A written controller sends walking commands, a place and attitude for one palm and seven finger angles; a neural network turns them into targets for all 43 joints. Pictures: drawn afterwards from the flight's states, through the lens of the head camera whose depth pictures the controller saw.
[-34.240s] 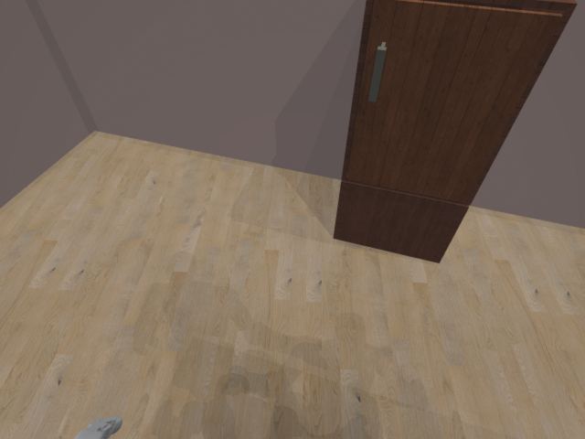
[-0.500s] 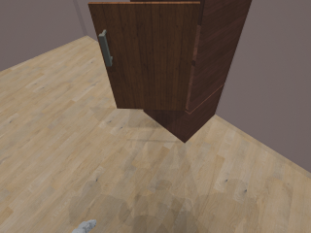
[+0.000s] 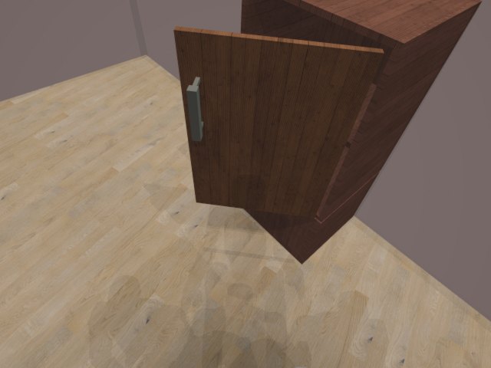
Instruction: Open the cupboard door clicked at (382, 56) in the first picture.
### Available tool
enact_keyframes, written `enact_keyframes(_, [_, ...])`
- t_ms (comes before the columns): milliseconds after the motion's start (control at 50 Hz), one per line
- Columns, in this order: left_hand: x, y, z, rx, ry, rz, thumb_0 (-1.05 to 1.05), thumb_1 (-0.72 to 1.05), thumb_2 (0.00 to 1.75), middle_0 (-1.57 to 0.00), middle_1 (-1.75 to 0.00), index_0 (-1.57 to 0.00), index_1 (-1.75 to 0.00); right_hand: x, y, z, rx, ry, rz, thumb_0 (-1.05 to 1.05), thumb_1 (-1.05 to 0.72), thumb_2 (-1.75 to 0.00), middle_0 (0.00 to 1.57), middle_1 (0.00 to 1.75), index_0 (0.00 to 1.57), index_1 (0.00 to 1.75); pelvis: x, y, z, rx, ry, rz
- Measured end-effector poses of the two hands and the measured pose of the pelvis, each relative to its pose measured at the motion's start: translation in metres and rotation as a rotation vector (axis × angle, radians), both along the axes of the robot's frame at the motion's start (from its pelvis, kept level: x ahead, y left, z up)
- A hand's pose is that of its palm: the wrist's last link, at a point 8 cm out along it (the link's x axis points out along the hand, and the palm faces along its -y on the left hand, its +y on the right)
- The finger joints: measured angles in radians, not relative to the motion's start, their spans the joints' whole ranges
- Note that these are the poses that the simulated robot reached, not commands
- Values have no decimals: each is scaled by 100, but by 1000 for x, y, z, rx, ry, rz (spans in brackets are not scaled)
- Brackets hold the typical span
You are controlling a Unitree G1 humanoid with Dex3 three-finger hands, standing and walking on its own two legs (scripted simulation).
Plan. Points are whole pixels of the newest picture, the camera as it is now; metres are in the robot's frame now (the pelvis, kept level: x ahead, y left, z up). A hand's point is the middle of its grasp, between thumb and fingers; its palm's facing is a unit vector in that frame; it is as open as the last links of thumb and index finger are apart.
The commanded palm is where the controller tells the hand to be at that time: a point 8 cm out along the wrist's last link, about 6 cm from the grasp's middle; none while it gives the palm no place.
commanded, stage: come to a stop and stand still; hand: left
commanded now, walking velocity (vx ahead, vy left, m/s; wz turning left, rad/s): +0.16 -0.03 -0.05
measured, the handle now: (197, 109) +0.65 +0.18 +0.03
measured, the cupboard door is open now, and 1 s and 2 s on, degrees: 41 41 41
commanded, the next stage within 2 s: look again from close up in 1.24 s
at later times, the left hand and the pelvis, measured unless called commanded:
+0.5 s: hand out of the picture +0.14 +0.16 -0.18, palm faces +0.06 -0.98 -0.18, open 7.3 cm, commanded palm none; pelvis +0.05 -0.01 +0.00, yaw +2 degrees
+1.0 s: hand out of the picture +0.00 +0.18 -0.17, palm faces +0.04 -0.98 -0.20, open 7.4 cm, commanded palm none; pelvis +0.01 +0.00 +0.00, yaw +1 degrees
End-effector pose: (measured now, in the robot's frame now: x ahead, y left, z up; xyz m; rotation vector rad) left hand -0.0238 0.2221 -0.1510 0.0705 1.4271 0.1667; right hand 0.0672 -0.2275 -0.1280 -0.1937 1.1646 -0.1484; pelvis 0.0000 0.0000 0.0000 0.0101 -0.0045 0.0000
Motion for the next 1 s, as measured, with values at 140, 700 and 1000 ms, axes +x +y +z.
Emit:
enact_keyframes(140, [103, 10, 16, 63, -152, -65, 1, 94, 90, -20, -30, -19, -30, -22, -1, -7, 26, 148, -47, -1, -93, -89, 20, 30, 20, 30, 34, -4, 6, 9, 2, -2])
enact_keyframes(700, [87, 30, 3, 52, -96, -4, 0, 91, 90, -20, -30, -20, -30, 15, 9, 2, -26, 116, -8, 0, -90, -89, 20, 30, 20, 30, 30, 11, 3, -17, 5, 20])
enact_keyframes(1000, [21, 4, 12, 53, -6, -36, 1, 91, 90, -20, -30, -20, -30, -20, 1, -10, 38, 128, -50, 0, -92, -89, 20, 30, 20, 30, 10, 2, 5, -3, -8, 11])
